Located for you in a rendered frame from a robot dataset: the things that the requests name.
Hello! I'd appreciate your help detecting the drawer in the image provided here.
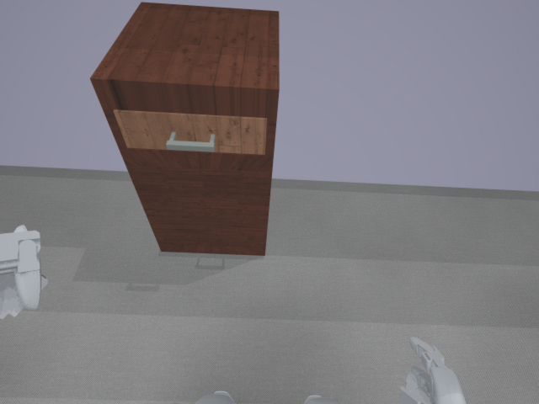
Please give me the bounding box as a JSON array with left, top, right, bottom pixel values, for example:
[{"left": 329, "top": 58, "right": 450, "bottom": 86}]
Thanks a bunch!
[{"left": 114, "top": 109, "right": 267, "bottom": 155}]

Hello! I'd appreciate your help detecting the handle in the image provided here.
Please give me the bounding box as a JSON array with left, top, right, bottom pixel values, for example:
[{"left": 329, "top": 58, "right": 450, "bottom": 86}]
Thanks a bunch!
[{"left": 166, "top": 132, "right": 216, "bottom": 152}]

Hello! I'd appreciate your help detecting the robot left shin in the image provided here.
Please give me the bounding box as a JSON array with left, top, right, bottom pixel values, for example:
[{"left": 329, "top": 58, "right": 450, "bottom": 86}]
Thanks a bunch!
[{"left": 214, "top": 391, "right": 232, "bottom": 399}]

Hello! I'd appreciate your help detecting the cabinet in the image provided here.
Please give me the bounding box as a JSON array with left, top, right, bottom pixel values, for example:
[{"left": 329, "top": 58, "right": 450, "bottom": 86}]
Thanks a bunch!
[{"left": 90, "top": 2, "right": 280, "bottom": 256}]

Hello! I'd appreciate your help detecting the right robot hand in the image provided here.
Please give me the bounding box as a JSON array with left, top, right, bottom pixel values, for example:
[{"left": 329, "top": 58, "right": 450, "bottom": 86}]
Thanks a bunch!
[{"left": 400, "top": 337, "right": 466, "bottom": 404}]

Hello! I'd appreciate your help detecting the left robot hand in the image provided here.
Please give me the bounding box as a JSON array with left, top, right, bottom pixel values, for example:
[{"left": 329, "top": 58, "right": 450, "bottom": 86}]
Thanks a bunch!
[{"left": 0, "top": 225, "right": 48, "bottom": 321}]

